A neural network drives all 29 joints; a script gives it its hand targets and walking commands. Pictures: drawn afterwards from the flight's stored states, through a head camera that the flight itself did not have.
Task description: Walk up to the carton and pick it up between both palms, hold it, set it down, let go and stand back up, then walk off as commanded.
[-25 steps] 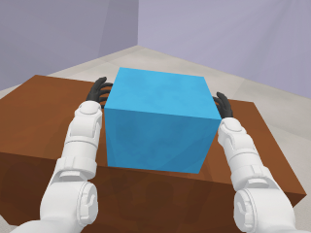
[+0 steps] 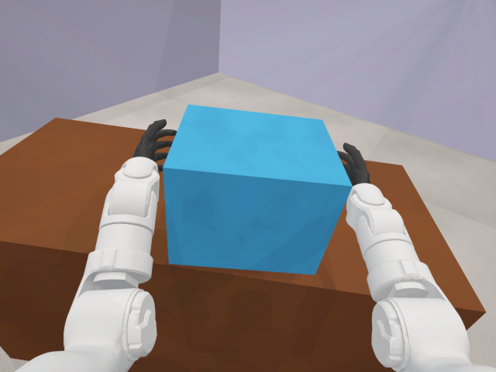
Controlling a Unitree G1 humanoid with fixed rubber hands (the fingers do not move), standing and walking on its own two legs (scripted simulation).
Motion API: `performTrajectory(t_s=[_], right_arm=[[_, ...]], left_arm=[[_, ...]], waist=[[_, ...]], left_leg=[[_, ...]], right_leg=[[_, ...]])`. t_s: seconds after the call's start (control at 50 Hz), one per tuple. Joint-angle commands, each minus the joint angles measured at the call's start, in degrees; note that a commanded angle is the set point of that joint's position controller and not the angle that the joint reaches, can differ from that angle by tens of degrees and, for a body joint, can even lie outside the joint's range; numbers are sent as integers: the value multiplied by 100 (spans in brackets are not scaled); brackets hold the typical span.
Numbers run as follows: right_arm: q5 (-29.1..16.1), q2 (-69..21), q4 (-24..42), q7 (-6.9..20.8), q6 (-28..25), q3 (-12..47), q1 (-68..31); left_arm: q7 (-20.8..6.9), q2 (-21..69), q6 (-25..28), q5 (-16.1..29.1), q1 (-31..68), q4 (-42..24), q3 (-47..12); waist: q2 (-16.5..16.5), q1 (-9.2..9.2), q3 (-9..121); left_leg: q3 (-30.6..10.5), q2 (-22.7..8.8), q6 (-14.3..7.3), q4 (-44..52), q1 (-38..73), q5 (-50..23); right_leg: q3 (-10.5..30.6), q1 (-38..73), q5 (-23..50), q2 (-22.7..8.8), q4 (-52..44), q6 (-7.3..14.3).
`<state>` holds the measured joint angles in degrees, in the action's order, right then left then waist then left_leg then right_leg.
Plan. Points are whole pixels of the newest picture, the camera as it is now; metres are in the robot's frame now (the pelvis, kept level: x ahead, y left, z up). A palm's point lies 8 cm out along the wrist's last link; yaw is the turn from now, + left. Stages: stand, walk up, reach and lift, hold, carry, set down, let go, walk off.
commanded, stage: reach and lift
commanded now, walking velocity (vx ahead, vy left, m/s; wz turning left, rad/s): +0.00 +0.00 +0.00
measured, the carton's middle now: (250, 187) +0.41 +0.02 +0.13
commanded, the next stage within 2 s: hold in 0.12 s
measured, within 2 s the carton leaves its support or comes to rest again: neither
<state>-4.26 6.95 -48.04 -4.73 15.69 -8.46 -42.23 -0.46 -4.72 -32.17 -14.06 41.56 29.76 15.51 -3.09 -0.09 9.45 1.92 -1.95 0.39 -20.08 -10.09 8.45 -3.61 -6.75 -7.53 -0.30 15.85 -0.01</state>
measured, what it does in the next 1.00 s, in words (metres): stands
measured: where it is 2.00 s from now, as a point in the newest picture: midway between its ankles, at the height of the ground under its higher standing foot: outside the picture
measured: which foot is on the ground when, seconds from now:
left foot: down 0.00-1.00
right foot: down 0.00-1.00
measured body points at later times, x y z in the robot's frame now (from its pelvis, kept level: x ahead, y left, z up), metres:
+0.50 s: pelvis +0.00 +0.00 +0.00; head -0.08 +0.03 +0.44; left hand +0.37 +0.20 +0.21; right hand +0.39 -0.15 +0.20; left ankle +0.03 +0.12 -0.75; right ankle +0.01 -0.12 -0.75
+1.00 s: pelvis +0.00 +0.00 +0.00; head -0.09 +0.03 +0.44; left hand +0.37 +0.21 +0.22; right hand +0.39 -0.15 +0.21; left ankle +0.03 +0.12 -0.75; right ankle +0.01 -0.12 -0.75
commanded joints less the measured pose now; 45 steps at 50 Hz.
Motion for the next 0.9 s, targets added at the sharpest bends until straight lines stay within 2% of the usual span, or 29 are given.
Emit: performTrajectory(t_s=[0.0,0.06,0.1,0.12,0.16,0.18,0.2,0.22,0.24,0.26,0.28,0.3,0.32,0.34,0.36,0.4,0.42,0.44,0.48,0.5,0.6,0.62,0.66,0.72,0.76,0.78,0.82,0.86,0.88], right_arm=[[-606,-3498,2245,442,-311,1450,-5134],[-784,-3456,2489,478,-392,1621,-5130],[-592,-3413,2225,462,-289,1456,-5114],[-665,-3414,2526,423,-325,1527,-5142],[-584,-3403,2170,422,-248,1403,-4937],[-663,-3385,2329,437,-250,1524,-4980],[-670,-3327,2353,440,-257,1493,-4960],[-796,-3347,2635,375,-241,1621,-4962],[-724,-3304,2294,401,-184,1495,-4987],[-827,-3335,2516,352,-191,1603,-4962],[-951,-3424,2921,359,-235,1708,-5161],[-960,-3420,2736,363,-175,1735,-5011],[-1000,-3386,3010,350,-173,1835,-5006],[-904,-3229,2682,341,-36,1694,-4972],[-957,-3226,2809,341,-77,1737,-5097],[-853,-3202,2566,328,102,1704,-4907],[-882,-3316,2844,342,54,1762,-4915],[-1005,-3249,3091,326,58,1877,-4941],[-1014,-3253,2853,334,113,1810,-4925],[-959,-3269,2708,333,95,1661,-5030],[-846,-3219,2533,437,217,1584,-5058],[-843,-3263,2590,433,229,1679,-4957],[-945,-3234,2876,404,187,1645,-5104],[-966,-3231,2816,431,236,1713,-4932],[-849,-3125,2803,378,232,1603,-4975],[-966,-3138,2883,404,235,1733,-4978],[-1054,-3140,2955,399,287,1762,-4796],[-1015,-3177,2963,384,272,1750,-5027],[-1030,-3127,3118,383,256,1736,-5160]], left_arm=[[-1170,3400,208,896,3849,-960,-1707],[-1042,3682,233,1041,3858,-1443,-2070],[-1092,3446,125,928,3754,-1026,-1864],[-1081,3492,87,930,3516,-1044,-1936],[-1112,3458,102,945,3749,-1021,-1863],[-1104,3458,65,932,3576,-1078,-1761],[-1124,3475,70,941,3604,-1151,-1871],[-1131,3553,36,1040,3487,-1468,-2041],[-1142,3348,7,908,3638,-1053,-1775],[-1157,3514,2,1006,3642,-1440,-2010],[-1119,3628,-6,1089,3595,-1639,-2056],[-1112,3437,-25,1015,3597,-1567,-1916],[-1101,3558,-68,1073,3542,-1709,-2043],[-1140,3366,-142,990,3435,-1349,-1869],[-1169,3472,-150,1005,3513,-1536,-2037],[-1200,3308,-289,854,3252,-1168,-1652],[-1213,3402,-247,1003,3559,-1608,-1942],[-1225,3474,-303,992,3259,-1801,-1958],[-1199,3351,-300,1009,3534,-1815,-1996],[-1209,3410,-317,1037,3677,-1589,-2035],[-1262,3319,-447,881,3690,-1363,-1735],[-1268,3347,-443,855,3548,-1488,-1745],[-1220,3557,-428,1013,3660,-1730,-2020],[-1222,3445,-456,965,3585,-1698,-1915],[-1238,3419,-531,953,3425,-1536,-1889],[-1237,3465,-562,860,3243,-1668,-1879],[-1259,3389,-529,1015,3429,-1930,-1949],[-1233,3420,-507,1033,3614,-2013,-2072],[-1222,3404,-549,955,3425,-1793,-1926]], waist=[[188,537,938],[464,623,1487],[303,572,909],[231,630,1125],[287,737,1076],[167,621,1091],[314,701,1120],[205,717,1311],[197,671,1006],[392,744,1240],[398,630,1509],[354,626,1423],[342,661,1549],[262,685,1106],[492,700,1258],[155,612,644],[176,774,1163],[225,690,1291],[349,672,1093],[445,760,1062],[175,646,608],[238,631,777],[405,775,948],[391,654,821],[308,756,871],[417,667,910],[300,763,971],[417,773,1117],[363,669,1096]], left_leg=[[4,492,-170,518,643,-459],[-31,502,-78,326,956,-995],[-3,448,-125,458,769,-740],[-20,478,-135,384,847,-883],[-38,489,-140,397,848,-685],[-43,453,-156,394,899,-914],[-10,491,-104,388,946,-832],[-24,506,-87,317,1027,-1280],[-41,513,-150,363,793,-705],[-22,523,-92,318,934,-1140],[-33,495,-83,259,1040,-1488],[-66,510,-91,255,1059,-1361],[-30,542,-60,206,1072,-1553],[-39,510,-124,305,942,-1046],[-25,510,-65,316,965,-1207],[-41,488,-199,447,823,-796],[-43,498,-136,353,963,-961],[-37,478,-117,283,1028,-1338],[-35,500,-112,353,941,-1134],[-41,495,-93,329,965,-864],[-14,441,-204,593,685,-255],[16,466,-192,496,750,-704],[-72,474,-103,418,858,-905],[-47,471,-110,450,838,-829],[-27,455,-119,433,826,-796],[-30,473,-98,399,825,-1079],[-93,476,-105,339,975,-1109],[-91,483,-45,359,853,-1015],[-70,465,-101,334,953,-1126]], right_leg=[[71,1114,671,168,-255,-187],[30,1211,1084,218,-137,-185],[42,1044,770,187,-261,-179],[56,1198,1004,226,-262,-176],[68,1139,889,162,-257,-181],[56,1232,1032,189,-227,-208],[26,1193,915,196,-251,-202],[25,1400,1464,237,-201,-221],[68,1278,960,206,-243,-221],[63,1383,1437,183,-205,-211],[97,1463,1648,213,-131,-195],[73,1474,1547,200,-150,-213],[68,1587,1798,245,-122,-223],[104,1312,1362,209,-209,-221],[95,1434,1399,226,-211,-166],[114,1262,1054,186,-286,-223],[38,1383,1181,235,-200,-209],[77,1502,1491,276,-194,-204],[75,1349,1241,224,-224,-185],[111,1197,965,187,-280,-145],[61,1036,255,208,-350,-150],[76,1249,739,178,-313,-179],[72,1253,949,213,-247,-150],[73,1261,809,228,-269,-148],[80,1305,850,231,-270,-150],[66,1436,1039,233,-251,-145],[106,1359,1211,236,-219,-166],[58,1397,1045,254,-182,-161],[72,1363,1068,252,-227,-164]])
